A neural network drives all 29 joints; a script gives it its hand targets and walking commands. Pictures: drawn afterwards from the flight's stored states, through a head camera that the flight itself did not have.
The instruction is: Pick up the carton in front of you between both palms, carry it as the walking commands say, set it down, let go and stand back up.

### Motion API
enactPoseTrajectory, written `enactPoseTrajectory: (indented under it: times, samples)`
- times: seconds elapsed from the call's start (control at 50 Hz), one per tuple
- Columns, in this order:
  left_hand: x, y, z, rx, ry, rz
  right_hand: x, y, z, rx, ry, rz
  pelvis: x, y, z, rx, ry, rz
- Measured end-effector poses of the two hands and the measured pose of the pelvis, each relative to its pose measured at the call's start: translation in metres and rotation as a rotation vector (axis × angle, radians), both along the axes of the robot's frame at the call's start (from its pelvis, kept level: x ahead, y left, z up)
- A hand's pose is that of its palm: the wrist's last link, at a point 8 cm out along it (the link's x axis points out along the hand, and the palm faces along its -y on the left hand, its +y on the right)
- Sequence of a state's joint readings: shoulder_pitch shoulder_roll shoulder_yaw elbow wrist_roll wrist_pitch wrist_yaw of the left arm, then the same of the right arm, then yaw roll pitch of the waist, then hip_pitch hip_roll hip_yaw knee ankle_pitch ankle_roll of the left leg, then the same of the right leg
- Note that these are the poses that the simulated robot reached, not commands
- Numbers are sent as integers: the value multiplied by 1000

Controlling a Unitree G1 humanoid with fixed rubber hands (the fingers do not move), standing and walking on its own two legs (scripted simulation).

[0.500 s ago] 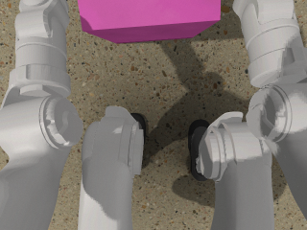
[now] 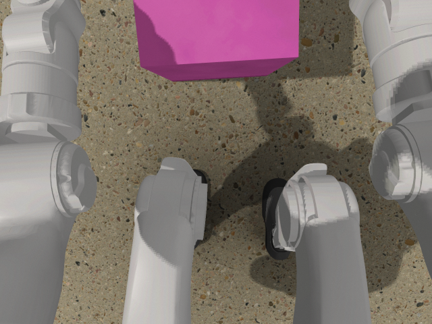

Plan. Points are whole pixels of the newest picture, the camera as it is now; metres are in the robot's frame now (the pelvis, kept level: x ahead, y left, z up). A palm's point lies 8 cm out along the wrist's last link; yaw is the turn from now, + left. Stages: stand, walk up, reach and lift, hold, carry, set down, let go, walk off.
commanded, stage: set down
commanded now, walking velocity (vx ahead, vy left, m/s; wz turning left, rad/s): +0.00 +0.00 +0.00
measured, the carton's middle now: (216, 11) +0.56 +0.06 -0.27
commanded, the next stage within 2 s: let go in 0.80 s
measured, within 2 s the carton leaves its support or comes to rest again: neither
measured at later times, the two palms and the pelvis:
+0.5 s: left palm out of the picture +0.56 +0.26 +0.03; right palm out of the picture +0.60 -0.13 +0.03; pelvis +0.01 +0.00 +0.13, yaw +0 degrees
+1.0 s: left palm out of the picture +0.53 +0.26 +0.16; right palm out of the picture +0.56 -0.14 +0.16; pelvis +0.04 +0.01 +0.27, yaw +0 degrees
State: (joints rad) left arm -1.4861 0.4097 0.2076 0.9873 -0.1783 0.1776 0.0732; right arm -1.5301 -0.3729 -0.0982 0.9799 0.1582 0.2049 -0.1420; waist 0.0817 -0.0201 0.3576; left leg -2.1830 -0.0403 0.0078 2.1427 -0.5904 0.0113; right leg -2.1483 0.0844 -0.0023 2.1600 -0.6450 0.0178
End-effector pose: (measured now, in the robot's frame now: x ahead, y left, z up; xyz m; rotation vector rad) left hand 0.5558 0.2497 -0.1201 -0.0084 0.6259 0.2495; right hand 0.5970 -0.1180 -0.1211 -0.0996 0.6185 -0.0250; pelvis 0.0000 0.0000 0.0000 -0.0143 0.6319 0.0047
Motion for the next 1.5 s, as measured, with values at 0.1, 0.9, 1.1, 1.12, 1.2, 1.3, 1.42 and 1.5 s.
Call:
enactPoseTrajectory:
  times: [0.1,0.9,1.1,1.12,1.2,1.3,1.42,1.5]
  samples:
    - [-2,0,41,-2,18,3,0,-1,42,1,25,-14,-2,0,30,-3,62,3]
    - [-8,11,267,19,18,-35,-7,-19,265,-23,29,-3,30,5,242,-3,179,4]
    - [-62,10,295,96,123,-157,-74,-37,294,-107,98,-20,53,9,293,-7,96,1]
    - [-70,10,300,99,130,-163,-82,-39,298,-107,102,-21,56,9,297,-7,83,2]
    - [-97,14,321,102,142,-170,-109,-47,317,-103,109,-15,65,11,313,-4,29,5]
    - [-129,15,346,96,146,-171,-138,-56,341,-98,111,-4,76,11,328,1,-40,9]
    - [-174,8,370,87,156,-167,-179,-69,365,-93,125,4,87,8,345,8,-144,14]
    - [-205,1,386,83,164,-165,-209,-79,381,-91,135,6,94,5,356,13,-230,16]
